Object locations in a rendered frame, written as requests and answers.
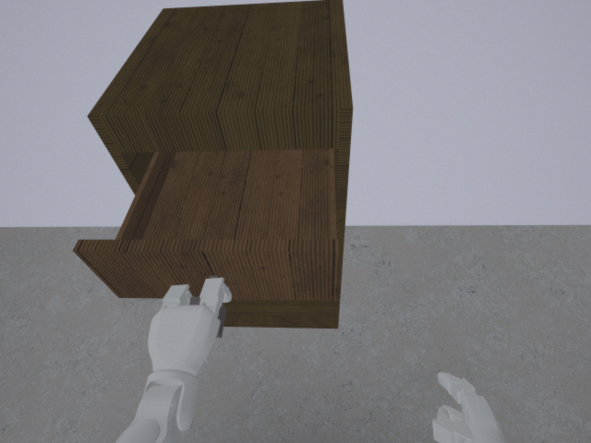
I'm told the right robot hand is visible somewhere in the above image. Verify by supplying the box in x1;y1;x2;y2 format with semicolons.
432;372;504;443

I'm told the left robot hand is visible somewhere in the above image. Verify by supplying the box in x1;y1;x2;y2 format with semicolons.
148;278;232;376

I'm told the handle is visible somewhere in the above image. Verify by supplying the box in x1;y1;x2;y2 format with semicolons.
189;276;226;338

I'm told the drawer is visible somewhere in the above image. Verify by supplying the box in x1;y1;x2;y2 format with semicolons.
73;149;340;301

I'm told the robot left forearm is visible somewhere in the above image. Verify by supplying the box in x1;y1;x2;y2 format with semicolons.
115;369;199;443

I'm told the cabinet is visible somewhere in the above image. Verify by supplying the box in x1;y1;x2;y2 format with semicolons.
88;0;353;329

